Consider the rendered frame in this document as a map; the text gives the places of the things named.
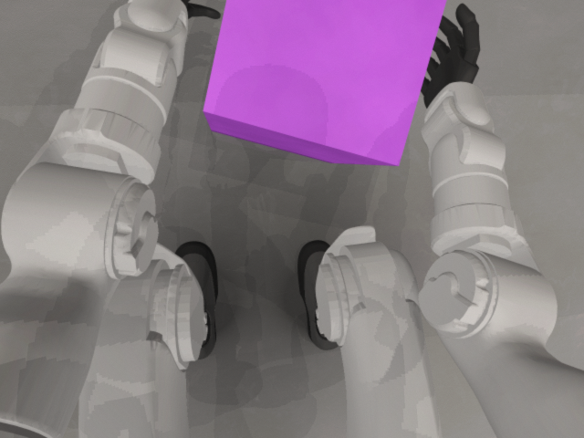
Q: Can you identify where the left robot hand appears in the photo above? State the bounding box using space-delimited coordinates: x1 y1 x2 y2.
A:
182 0 221 19

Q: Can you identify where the left robot thigh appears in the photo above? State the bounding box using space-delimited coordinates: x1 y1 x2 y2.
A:
78 259 203 438

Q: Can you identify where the right robot hand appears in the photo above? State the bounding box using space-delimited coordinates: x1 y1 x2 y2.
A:
421 4 480 109

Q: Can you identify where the carton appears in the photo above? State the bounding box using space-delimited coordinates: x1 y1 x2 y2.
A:
203 0 446 166

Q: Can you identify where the left robot forearm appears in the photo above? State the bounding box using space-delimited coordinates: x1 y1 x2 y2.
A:
1 0 188 253

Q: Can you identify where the left robot foot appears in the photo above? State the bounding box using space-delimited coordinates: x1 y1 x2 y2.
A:
175 241 218 360

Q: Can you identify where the robot right upper arm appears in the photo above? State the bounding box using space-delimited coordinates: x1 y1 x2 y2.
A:
418 248 584 438

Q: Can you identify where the right robot forearm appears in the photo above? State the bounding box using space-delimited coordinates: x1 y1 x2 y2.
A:
422 82 544 276

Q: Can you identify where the robot left upper arm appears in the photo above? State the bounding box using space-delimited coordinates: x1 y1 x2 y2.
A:
0 162 159 438

